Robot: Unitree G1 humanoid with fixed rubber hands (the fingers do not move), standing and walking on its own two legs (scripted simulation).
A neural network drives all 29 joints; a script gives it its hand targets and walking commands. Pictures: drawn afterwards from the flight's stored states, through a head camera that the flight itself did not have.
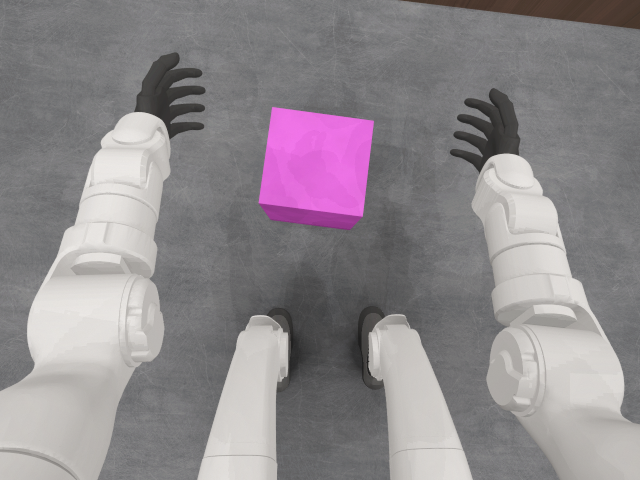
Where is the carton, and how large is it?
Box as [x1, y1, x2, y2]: [259, 107, 373, 229]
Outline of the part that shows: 272,107 259,196 260,205 270,219 349,229 362,216 373,121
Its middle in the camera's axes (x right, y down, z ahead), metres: -0.01 -0.15 +0.91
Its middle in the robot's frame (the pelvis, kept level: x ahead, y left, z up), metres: +0.54 +0.01 -0.54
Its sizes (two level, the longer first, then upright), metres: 0.210 0.200 0.250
